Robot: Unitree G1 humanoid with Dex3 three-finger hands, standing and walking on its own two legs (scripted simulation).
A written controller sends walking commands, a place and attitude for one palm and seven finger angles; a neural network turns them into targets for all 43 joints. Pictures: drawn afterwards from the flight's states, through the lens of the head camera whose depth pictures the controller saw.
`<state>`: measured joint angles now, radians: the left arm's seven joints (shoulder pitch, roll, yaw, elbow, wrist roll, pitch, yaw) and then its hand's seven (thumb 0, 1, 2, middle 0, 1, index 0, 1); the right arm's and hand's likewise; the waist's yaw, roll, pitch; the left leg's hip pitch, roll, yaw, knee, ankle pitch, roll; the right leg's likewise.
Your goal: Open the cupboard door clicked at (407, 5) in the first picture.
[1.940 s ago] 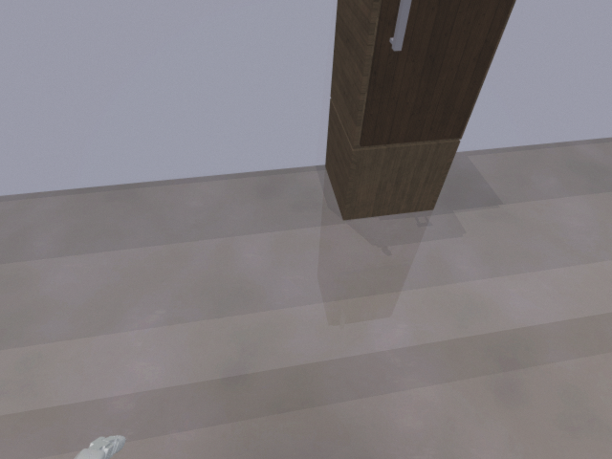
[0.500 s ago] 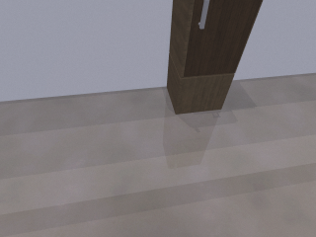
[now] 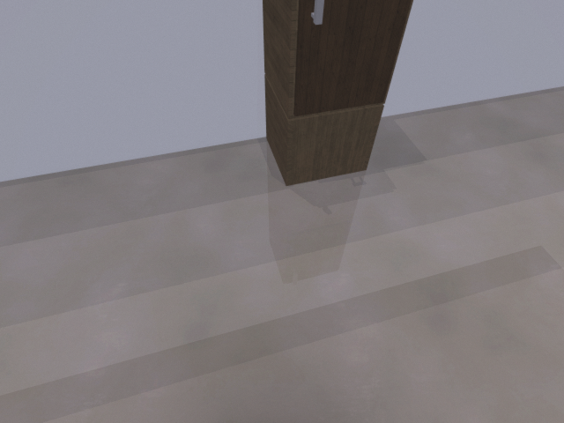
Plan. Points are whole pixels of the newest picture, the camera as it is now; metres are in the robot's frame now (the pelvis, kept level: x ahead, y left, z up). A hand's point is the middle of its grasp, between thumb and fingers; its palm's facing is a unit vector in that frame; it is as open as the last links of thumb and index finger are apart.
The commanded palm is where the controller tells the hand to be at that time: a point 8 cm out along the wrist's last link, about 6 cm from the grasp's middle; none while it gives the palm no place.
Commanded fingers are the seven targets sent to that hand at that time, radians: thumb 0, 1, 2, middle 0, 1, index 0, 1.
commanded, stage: walk to a spot facing it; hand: left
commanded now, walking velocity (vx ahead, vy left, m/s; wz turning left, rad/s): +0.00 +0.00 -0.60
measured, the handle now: out of the picture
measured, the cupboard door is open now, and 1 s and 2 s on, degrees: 0 0 0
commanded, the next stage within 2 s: none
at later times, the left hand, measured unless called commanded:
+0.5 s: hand out of the picture +0.05 +0.19 -0.16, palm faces -0.15 -0.96 -0.23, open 7.4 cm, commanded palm none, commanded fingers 0.00 0.90 0.90 -0.20 -0.30 -0.20 -0.30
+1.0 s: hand (240, 367) +0.23 +0.10 -0.17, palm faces -0.57 -0.81 -0.13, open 7.4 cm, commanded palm none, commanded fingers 0.00 0.90 0.90 -0.20 -0.30 -0.20 -0.30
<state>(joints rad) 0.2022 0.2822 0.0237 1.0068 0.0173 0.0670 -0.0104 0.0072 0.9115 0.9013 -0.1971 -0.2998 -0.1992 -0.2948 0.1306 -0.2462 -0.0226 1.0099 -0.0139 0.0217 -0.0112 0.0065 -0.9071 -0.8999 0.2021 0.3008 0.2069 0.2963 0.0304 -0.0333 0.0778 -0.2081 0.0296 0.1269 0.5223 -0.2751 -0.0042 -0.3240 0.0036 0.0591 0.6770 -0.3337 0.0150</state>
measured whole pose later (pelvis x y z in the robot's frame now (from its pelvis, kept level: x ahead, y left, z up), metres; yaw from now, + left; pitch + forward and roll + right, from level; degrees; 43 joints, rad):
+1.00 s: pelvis +0.06 -0.01 +0.00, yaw -33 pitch +0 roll -2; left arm 0.16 0.23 0.08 0.94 0.04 0.07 -0.07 0.01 0.92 0.90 -0.19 -0.30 -0.19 -0.29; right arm 0.50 -0.14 -0.01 1.05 -0.03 -0.07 -0.03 0.01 -0.91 -0.90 0.20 0.30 0.21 0.30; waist -0.04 -0.04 0.06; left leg 0.08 0.08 0.29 0.34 -0.41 -0.02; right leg -0.65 -0.09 -0.08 0.94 -0.19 0.03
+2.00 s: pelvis +0.39 -0.26 +0.01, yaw -54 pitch -1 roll -1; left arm 0.22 0.18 0.09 1.05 0.04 0.03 -0.03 0.01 0.93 0.90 -0.19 -0.30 -0.19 -0.29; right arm 0.47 -0.11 -0.04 1.13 -0.03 -0.07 -0.02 0.00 -0.92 -0.90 0.20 0.30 0.20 0.30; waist -0.03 -0.04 0.05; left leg 0.05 0.06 0.35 0.32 -0.35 0.00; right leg -0.60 -0.11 -0.11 0.86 -0.14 0.01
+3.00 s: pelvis +0.55 -0.52 +0.00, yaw -44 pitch +1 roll +0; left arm 0.12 0.20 0.09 0.93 0.01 0.04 0.02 0.01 0.91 0.90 -0.19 -0.30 -0.20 -0.29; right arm 0.22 -0.19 -0.07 0.97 -0.03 0.04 0.01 0.00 -0.92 -0.90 0.20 0.30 0.21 0.30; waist -0.03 0.02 0.06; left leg -0.37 -0.03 -0.01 0.49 -0.13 0.04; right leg -0.41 -0.06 -0.02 0.82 -0.42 0.07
